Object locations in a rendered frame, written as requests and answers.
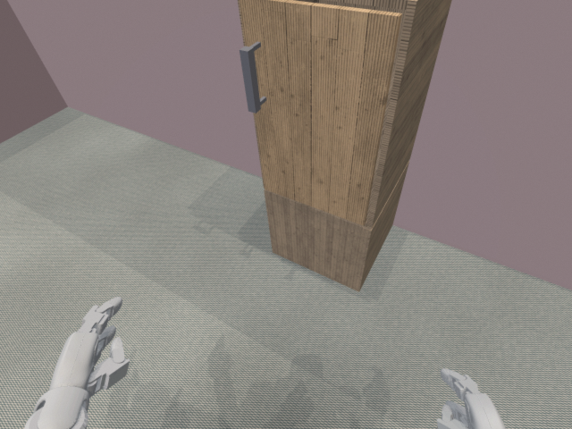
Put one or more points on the cupboard door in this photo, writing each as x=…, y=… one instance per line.
x=325, y=71

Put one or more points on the robot left hand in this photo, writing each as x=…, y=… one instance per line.
x=83, y=349

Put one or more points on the left robot forearm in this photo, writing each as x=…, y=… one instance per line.
x=61, y=408

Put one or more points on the robot right hand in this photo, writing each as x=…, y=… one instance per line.
x=479, y=411

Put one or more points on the handle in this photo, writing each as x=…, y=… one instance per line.
x=248, y=64

